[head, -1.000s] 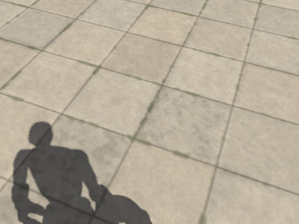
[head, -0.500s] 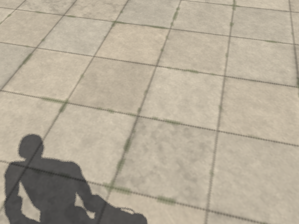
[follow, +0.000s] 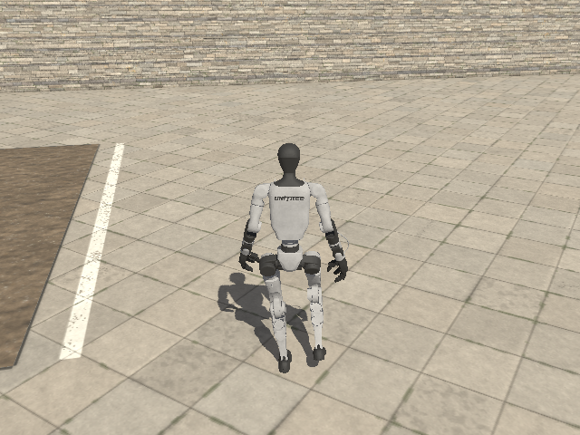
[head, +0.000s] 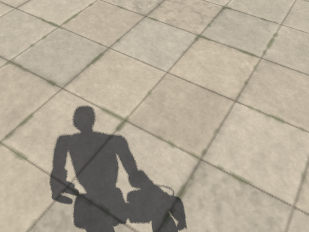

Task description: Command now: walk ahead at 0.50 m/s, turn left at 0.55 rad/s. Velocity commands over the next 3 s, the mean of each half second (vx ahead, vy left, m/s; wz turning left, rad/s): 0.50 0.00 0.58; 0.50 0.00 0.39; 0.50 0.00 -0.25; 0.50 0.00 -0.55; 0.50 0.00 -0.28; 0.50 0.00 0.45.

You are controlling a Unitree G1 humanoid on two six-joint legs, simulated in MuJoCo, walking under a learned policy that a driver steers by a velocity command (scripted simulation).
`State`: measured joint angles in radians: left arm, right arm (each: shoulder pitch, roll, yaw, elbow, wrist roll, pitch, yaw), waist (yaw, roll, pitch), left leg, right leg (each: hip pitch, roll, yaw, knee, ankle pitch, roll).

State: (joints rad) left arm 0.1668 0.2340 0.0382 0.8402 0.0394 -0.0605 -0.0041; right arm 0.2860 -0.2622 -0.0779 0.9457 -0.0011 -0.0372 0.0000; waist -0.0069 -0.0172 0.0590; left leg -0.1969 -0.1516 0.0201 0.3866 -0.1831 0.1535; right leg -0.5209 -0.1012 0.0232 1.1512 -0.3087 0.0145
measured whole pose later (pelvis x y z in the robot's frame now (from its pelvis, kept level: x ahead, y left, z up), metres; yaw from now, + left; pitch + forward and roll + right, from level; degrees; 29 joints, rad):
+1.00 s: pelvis +0.50 +0.10 +0.00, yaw +29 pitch +1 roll -1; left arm 0.32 0.25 0.03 0.87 0.02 -0.04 -0.02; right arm 0.20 -0.24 -0.04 0.83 -0.02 -0.05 0.01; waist 0.03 -0.02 0.05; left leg -0.28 -0.06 0.06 0.45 -0.18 0.09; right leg -0.39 -0.08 -0.04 1.13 -0.37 -0.03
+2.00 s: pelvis +1.02 +0.29 -0.01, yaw -1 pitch +1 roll +0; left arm 0.37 0.31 0.08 0.83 0.01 -0.03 -0.01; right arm 0.10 -0.26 -0.02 0.71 -0.04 -0.07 -0.01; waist 0.06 -0.02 0.03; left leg -0.41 -0.01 0.02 0.56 -0.17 0.03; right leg -0.25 0.11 0.12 1.00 -0.45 -0.08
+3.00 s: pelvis +1.53 +0.26 -0.02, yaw +10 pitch +1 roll +0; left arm 0.36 0.24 0.05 0.90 0.02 -0.05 0.01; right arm 0.09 -0.26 -0.06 0.77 -0.03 -0.02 0.04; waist 0.03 -0.01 0.06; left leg -0.46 -0.06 0.11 0.65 -0.21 0.15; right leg -0.13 -0.09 -0.17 1.01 -0.46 0.02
